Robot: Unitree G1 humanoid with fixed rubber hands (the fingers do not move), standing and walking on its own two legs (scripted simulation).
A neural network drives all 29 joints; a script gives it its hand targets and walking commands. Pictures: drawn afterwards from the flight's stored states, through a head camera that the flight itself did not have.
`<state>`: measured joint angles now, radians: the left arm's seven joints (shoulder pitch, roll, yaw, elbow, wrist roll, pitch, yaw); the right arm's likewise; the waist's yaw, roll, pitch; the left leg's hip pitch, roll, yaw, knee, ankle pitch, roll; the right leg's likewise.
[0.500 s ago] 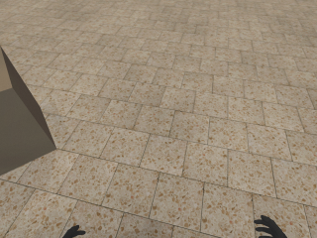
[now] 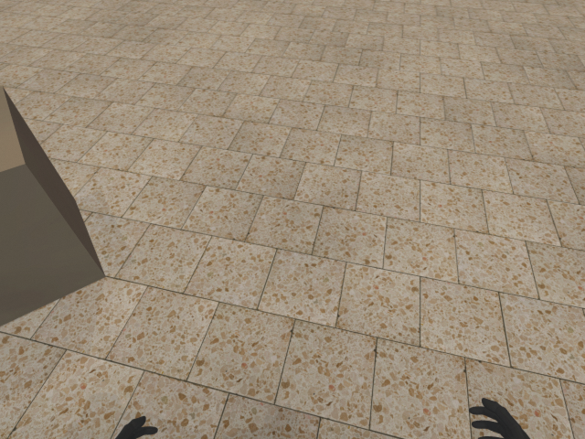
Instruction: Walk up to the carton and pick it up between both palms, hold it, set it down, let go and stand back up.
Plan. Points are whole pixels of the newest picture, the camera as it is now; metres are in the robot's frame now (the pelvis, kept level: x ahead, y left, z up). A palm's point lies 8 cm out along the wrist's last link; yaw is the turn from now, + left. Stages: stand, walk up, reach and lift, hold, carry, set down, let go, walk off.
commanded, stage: stand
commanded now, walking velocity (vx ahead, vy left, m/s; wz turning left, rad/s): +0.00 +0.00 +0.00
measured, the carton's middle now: out of the picture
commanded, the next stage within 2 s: walk up in 0.08 s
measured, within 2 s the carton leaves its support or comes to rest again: neither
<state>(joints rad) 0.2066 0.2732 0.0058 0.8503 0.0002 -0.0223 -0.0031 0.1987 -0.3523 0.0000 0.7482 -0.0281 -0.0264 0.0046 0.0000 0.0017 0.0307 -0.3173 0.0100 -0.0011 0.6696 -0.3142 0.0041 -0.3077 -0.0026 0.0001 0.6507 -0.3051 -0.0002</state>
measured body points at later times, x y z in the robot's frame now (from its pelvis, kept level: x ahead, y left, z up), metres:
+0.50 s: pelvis +0.00 +0.02 +0.00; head +0.01 +0.02 +0.45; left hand +0.08 +0.34 -0.10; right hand +0.15 -0.28 -0.09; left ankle +0.01 +0.15 -0.69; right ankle +0.03 -0.12 -0.72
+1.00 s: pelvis +0.02 +0.16 +0.01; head +0.07 +0.17 +0.45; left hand +0.02 +0.53 -0.08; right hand +0.21 -0.12 -0.10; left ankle +0.00 +0.22 -0.72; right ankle +0.10 +0.04 -0.68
